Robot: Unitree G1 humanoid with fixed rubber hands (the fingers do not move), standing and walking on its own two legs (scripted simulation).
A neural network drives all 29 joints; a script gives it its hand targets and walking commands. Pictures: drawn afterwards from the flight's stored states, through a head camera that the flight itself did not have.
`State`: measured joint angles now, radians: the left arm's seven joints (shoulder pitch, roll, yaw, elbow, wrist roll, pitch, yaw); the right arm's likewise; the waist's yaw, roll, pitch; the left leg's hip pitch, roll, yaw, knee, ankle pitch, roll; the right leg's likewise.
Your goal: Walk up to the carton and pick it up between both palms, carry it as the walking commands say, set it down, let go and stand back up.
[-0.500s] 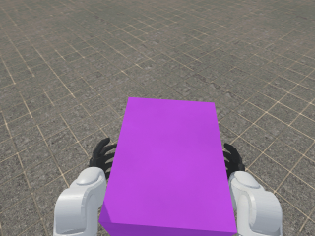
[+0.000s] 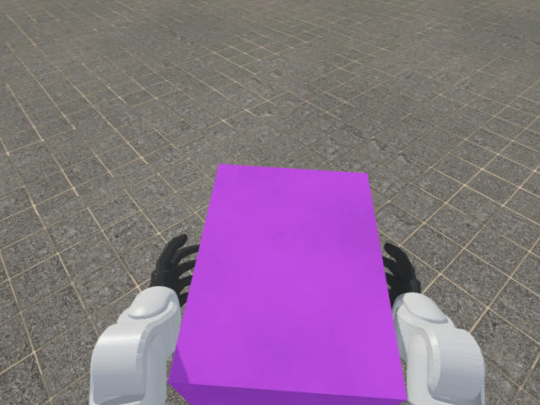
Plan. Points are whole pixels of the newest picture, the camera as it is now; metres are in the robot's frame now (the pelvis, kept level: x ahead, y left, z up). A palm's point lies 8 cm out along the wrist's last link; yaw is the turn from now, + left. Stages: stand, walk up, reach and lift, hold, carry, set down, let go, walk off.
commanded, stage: carry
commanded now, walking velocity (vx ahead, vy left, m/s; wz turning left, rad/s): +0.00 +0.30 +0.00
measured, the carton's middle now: (283, 304) +0.28 -0.01 +0.02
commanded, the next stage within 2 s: none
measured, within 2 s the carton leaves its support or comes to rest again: neither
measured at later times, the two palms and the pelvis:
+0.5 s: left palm (3, 388) +0.15 +0.29 +0.09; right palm (286, 381) +0.16 -0.01 +0.09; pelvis -0.10 +0.14 +0.01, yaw +2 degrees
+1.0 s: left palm out of the picture +0.07 +0.42 +0.09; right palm out of the picture +0.08 +0.12 +0.08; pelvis -0.18 +0.27 +0.00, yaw +2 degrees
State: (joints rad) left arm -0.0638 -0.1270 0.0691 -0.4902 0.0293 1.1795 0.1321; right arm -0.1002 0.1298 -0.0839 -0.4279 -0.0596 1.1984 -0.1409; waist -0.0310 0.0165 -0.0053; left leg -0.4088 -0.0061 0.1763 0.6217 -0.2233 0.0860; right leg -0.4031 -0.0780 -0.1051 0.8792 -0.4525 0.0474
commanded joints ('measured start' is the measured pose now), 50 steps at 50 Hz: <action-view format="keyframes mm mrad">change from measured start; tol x32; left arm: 1 -330 -815 -604 -122 -233 3 -131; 50 -381 -858 -678 -199 -275 8 -115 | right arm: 1 -425 881 720 -224 337 -23 125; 50 -400 865 650 -256 340 -26 127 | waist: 1 71 -138 -326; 14 32 -303 -338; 18 33 355 -349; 31 43 89 -340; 34 46 -450 -242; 46 25 -275 -349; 50 29 346 -340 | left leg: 1 -171 112 -121 54 4 -18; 5 -245 87 -258 669 -152 -112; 17 298 203 -319 -343 -24 -22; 30 95 241 -312 -285 12 113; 37 -260 74 -244 619 -102 -125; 47 185 -1 -61 -193 -68 -85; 50 225 369 -482 -345 142 68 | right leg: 1 419 -188 195 -508 154 -83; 3 235 -578 640 -642 294 -296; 11 246 -315 189 -443 821 -134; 18 -257 13 -70 215 -202 51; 21 -205 7 34 476 -63 11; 32 345 -33 14 -454 91 -84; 34 289 -601 714 -712 75 -265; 42 296 -309 191 -431 886 -136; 47 171 -249 104 -294 544 -44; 50 -234 18 -25 282 -246 32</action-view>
